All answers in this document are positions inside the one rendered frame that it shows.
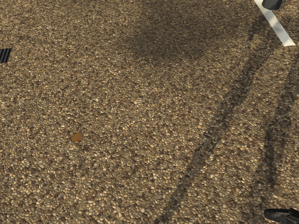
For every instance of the right robot hand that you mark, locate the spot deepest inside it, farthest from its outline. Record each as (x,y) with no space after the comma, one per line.
(282,216)

